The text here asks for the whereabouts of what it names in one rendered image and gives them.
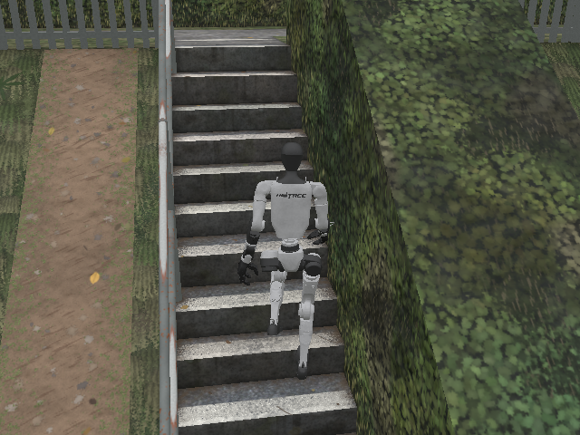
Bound stairs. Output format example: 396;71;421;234
171;46;357;435

